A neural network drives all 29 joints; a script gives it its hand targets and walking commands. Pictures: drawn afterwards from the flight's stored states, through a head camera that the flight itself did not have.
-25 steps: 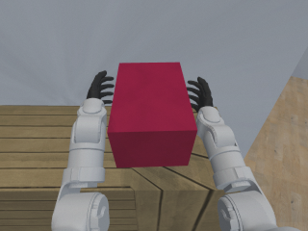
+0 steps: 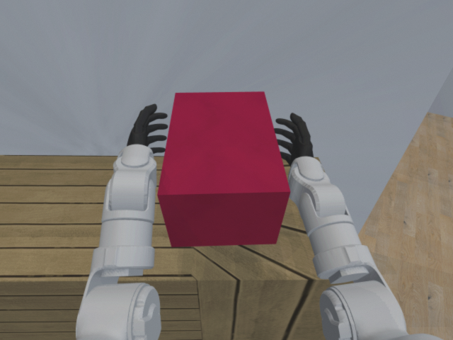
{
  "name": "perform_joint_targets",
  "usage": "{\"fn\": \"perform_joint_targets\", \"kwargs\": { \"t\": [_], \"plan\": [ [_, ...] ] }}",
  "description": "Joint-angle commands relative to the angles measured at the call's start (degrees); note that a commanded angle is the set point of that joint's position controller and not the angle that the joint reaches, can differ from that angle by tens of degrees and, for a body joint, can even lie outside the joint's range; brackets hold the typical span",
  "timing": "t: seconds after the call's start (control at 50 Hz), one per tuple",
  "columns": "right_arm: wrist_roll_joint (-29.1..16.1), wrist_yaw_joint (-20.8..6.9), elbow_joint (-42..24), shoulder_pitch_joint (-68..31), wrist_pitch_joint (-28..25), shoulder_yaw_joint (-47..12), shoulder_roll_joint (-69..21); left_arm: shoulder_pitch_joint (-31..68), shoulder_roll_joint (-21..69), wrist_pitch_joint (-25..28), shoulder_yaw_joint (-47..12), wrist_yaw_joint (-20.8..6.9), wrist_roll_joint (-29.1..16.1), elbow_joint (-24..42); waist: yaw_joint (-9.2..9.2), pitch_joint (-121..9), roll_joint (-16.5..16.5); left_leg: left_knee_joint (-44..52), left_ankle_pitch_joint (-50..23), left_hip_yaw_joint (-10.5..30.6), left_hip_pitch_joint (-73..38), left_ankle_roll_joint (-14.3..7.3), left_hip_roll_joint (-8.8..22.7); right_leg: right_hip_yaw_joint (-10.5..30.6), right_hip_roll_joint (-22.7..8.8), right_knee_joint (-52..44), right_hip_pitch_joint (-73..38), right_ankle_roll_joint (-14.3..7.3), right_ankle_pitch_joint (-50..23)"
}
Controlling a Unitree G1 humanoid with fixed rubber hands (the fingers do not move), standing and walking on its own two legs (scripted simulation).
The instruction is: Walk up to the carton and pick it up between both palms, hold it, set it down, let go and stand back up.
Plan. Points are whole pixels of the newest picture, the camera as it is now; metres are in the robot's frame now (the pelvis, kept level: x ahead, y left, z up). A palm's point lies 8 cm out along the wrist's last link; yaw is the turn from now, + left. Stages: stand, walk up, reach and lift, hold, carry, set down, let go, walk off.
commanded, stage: hold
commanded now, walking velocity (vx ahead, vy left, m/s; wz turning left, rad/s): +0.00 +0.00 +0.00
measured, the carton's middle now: (221, 162) +0.40 +0.00 +0.14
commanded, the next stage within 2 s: none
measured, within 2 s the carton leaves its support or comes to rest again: neither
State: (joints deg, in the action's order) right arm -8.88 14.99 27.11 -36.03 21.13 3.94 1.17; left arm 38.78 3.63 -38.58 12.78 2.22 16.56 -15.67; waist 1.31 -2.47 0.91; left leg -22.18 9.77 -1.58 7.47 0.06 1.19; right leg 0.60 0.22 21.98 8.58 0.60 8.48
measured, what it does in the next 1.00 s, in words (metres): stands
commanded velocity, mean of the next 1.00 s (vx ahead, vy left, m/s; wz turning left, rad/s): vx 0.00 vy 0.00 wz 0.00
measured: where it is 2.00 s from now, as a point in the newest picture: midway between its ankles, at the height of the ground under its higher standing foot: outside the picture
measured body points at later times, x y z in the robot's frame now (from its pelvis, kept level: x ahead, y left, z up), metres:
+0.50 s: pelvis +0.00 +0.00 +0.00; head -0.05 +0.01 +0.45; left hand +0.38 +0.14 +0.20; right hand +0.38 -0.14 +0.18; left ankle +0.03 +0.12 -0.74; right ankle +0.04 -0.12 -0.74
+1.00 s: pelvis +0.00 +0.00 +0.00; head -0.05 +0.01 +0.45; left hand +0.38 +0.14 +0.20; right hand +0.38 -0.14 +0.18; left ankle +0.03 +0.12 -0.74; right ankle +0.04 -0.12 -0.74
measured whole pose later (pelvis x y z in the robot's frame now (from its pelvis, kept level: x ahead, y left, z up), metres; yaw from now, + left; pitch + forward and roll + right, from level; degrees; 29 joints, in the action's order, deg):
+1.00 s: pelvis +0.00 +0.00 +0.00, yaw +0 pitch -5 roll +0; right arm -8.9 15.0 27.1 -36.0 21.1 3.9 1.1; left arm 38.8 3.6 -38.7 12.8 2.2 16.6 -15.7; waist 1.3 -2.4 0.9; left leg -22.1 9.8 -1.6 7.3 0.1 1.2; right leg 0.6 0.2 22.0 8.5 0.6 8.5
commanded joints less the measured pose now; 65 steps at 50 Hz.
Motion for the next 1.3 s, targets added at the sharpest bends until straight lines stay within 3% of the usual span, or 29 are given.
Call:
{"fn": "perform_joint_targets", "kwargs": {
  "t": [0.0, 0.2, 0.24, 0.26, 0.34, 0.4, 0.42, 0.48, 0.5, 0.58, 0.62, 0.7, 0.72, 0.76, 0.78, 0.82, 0.86, 0.96, 0.98, 1.02, 1.06, 1.16, 1.2, 1.26, 1.28],
  "plan": [
    [-7.10, -6.48, -22.31, -56.50, -5.43, -27.55, -40.76, 36.90, 38.91, 3.54, -27.88, -7.95, -8.96, 10.71, 1.83, -25.05, 1.53, 2.30, -11.42, 1.19, -12.26, -1.14, -2.84, -2.71, 3.60, -7.31, -10.12, 3.07, -8.48],
    [-5.68, -7.01, -18.86, -56.35, -5.39, -24.88, -39.48, 37.50, 38.34, 3.30, -26.05, -8.11, -7.77, 8.08, 1.84, -22.45, 1.30, 3.58, -7.22, 1.05, -10.40, -1.46, -2.71, -2.72, 3.24, -7.87, -9.04, 2.87, -3.90],
    [-5.63, -7.00, -19.28, -55.09, -5.34, -25.39, -39.72, 37.33, 38.93, 3.38, -26.85, -8.29, -8.52, 9.27, 2.54, -23.31, 1.44, 3.48, -8.61, 0.92, -11.09, -1.30, -2.69, -3.04, 3.49, -7.57, -9.52, 2.87, -5.70],
    [-6.29, -6.98, -20.02, -56.39, -5.45, -25.85, -40.20, 37.20, 38.34, 3.51, -26.21, -8.25, -8.28, 8.83, 1.81, -24.34, 1.79, 3.06, -9.49, 0.89, -11.42, -1.41, -2.77, -2.76, 3.50, -7.37, -10.18, 2.84, -6.80],
    [-6.60, -6.62, -20.02, -54.71, -5.38, -26.56, -40.17, 36.24, 39.02, 3.40, -27.06, -8.18, -8.38, 10.25, 2.01, -23.79, 1.21, 2.80, -11.27, 0.89, -12.19, -1.08, -2.83, -2.81, 3.67, -7.35, -10.46, 2.85, -8.41],
    [-6.07, -6.73, -21.16, -56.59, -5.44, -26.37, -40.64, 38.29, 38.83, 4.02, -27.49, -8.32, -9.11, 10.29, 2.43, -25.45, 2.46, 2.78, -9.83, 1.11, -11.84, -1.25, -2.71, -2.81, 3.62, -7.51, -10.21, 3.05, -7.13],
    [-6.02, -6.69, -18.91, -55.05, -5.00, -25.98, -40.32, 37.67, 38.43, 3.85, -26.76, -8.19, -8.25, 9.38, 2.58, -23.17, 1.72, 3.27, -8.73, 1.19, -11.37, -1.38, -2.73, -2.90, 3.38, -7.55, -9.47, 3.05, -6.22],
    [-6.53, -6.96, -20.88, -56.53, -5.56, -26.71, -40.53, 36.82, 38.86, 3.66, -26.77, -8.00, -8.34, 9.81, 1.52, -24.34, 2.15, 3.03, -10.09, 0.99, -11.21, -1.45, -2.79, -2.82, 3.63, -7.20, -10.07, 3.19, -7.13],
    [-5.91, -6.93, -18.97, -55.74, -5.26, -25.87, -40.02, 37.87, 38.51, 3.69, -26.64, -8.01, -8.42, 8.63, 2.35, -23.36, 1.79, 3.34, -8.55, 0.93, -11.34, -1.21, -2.78, -2.85, 3.45, -7.59, -9.56, 3.00, -6.06],
    [-5.84, -6.72, -21.75, -56.93, -5.50, -26.60, -40.15, 37.67, 38.86, 3.78, -26.95, -8.33, -8.68, 9.63, 2.17, -24.76, 2.70, 2.85, -9.62, 0.89, -11.11, -1.34, -2.86, -2.73, 3.48, -7.37, -10.62, 3.07, -7.25],
    [-6.03, -6.81, -18.22, -55.20, -5.02, -25.65, -39.90, 38.08, 38.44, 3.72, -26.66, -8.21, -8.56, 9.04, 2.38, -22.75, 1.29, 3.30, -8.36, 0.87, -11.23, -1.36, -2.81, -2.75, 3.44, -7.50, -9.59, 2.85, -5.96],
    [-5.97, -6.78, -19.54, -56.02, -5.35, -25.74, -39.11, 36.72, 38.45, 3.17, -26.42, -8.29, -8.08, 8.13, 2.50, -22.63, 1.98, 3.26, -8.15, 1.11, -11.20, -1.40, -2.84, -2.96, 3.47, -7.62, -9.52, 2.80, -5.46],
    [-6.37, -6.87, -21.40, -55.72, -5.67, -26.53, -40.27, 36.70, 38.79, 3.67, -26.65, -8.26, -8.12, 9.82, 1.82, -24.67, 2.11, 2.95, -9.99, 1.03, -11.18, -1.39, -2.82, -3.00, 3.48, -7.43, -10.99, 3.02, -7.31],
    [-6.33, -6.79, -20.11, -55.10, -5.64, -26.35, -40.06, 38.21, 39.07, 3.94, -27.94, -8.08, -9.33, 11.67, 2.51, -25.31, 1.21, 2.63, -10.94, 1.16, -12.22, -1.03, -2.62, -2.83, 3.71, -7.08, -9.89, 2.74, -7.68],
    [-5.98, -6.87, -18.76, -54.99, -5.06, -25.60, -39.25, 37.59, 38.19, 3.52, -26.70, -8.04, -8.33, 9.07, 2.25, -22.38, 1.49, 2.94, -9.20, 1.00, -11.17, -1.15, -2.64, -2.60, 3.53, -7.49, -9.43, 2.70, -6.38],
    [-6.45, -6.68, -20.50, -54.84, -5.49, -26.55, -39.70, 36.61, 38.99, 3.53, -27.14, -8.14, -8.63, 10.51, 2.66, -24.51, 1.71, 2.52, -11.78, 0.96, -12.18, -1.05, -2.86, -2.84, 3.63, -7.01, -10.80, 2.95, -9.43],
    [-6.04, -6.58, -18.45, -54.44, -4.88, -26.07, -39.61, 36.80, 38.08, 3.28, -26.40, -8.33, -7.72, 9.51, 2.19, -22.44, 1.56, 2.84, -9.86, 0.92, -11.46, -1.05, -2.83, -2.68, 3.52, -7.45, -10.11, 2.74, -7.15],
    [-6.29, -6.77, -20.68, -56.26, -5.48, -26.38, -39.93, 37.24, 38.42, 3.49, -26.42, -8.34, -8.31, 10.05, 1.76, -24.41, 1.98, 2.88, -10.09, 0.85, -11.63, -1.44, -2.77, -2.83, 3.43, -7.31, -10.41, 3.01, -7.28],
    [-6.02, -6.76, -18.49, -55.44, -5.02, -25.81, -39.84, 37.46, 37.88, 3.35, -25.87, -8.38, -7.83, 8.47, 2.28, -21.95, 1.87, 3.19, -8.47, 0.78, -10.91, -1.34, -2.98, -2.73, 3.38, -7.75, -9.87, 2.81, -6.17],
    [-6.31, -6.74, -20.63, -55.09, -5.47, -26.77, -40.18, 36.99, 38.58, 3.63, -27.18, -8.30, -8.68, 10.98, 2.17, -25.42, 1.78, 2.55, -11.42, 0.89, -11.94, -1.22, -2.78, -2.72, 3.56, -6.95, -11.23, 2.89, -9.16],
    [-5.84, -6.84, -19.94, -55.90, -5.54, -25.93, -39.84, 37.57, 38.87, 3.61, -27.36, -8.27, -8.80, 9.57, 2.71, -24.02, 1.45, 3.04, -9.34, 0.90, -11.48, -1.17, -2.60, -2.88, 3.48, -7.45, -10.00, 2.71, -6.85],
    [-6.58, -6.74, -21.91, -56.85, -5.74, -26.49, -40.60, 37.54, 38.91, 3.67, -26.86, -8.11, -8.49, 9.87, 2.26, -24.65, 2.49, 2.87, -9.95, 1.07, -11.52, -1.65, -3.05, -2.70, 3.34, -7.33, -10.60, 3.10, -7.36],
    [-5.49, -6.91, -17.56, -54.94, -5.25, -25.28, -39.97, 38.84, 38.33, 3.80, -26.65, -8.31, -8.31, 9.58, 2.61, -22.36, 1.55, 3.27, -8.05, 0.81, -10.69, -1.24, -2.77, -2.72, 3.44, -7.56, -9.86, 2.70, -5.55],
    [-6.27, -6.88, -19.85, -55.87, -5.48, -25.89, -39.89, 37.90, 38.69, 3.65, -27.16, -8.20, -8.69, 10.35, 1.92, -24.59, 1.72, 2.80, -10.17, 0.95, -11.50, -1.24, -2.76, -2.88, 3.58, -7.06, -10.15, 2.84, -7.00],
    [-5.65, -6.85, -19.46, -55.51, -5.27, -25.62, -39.40, 37.88, 39.00, 3.48, -27.25, -8.19, -8.72, 9.37, 2.91, -23.49, 1.94, 3.04, -9.21, 1.03, -11.40, -1.19, -2.83, -3.06, 3.56, -7.30, -9.89, 2.86, -6.70]
  ]
}}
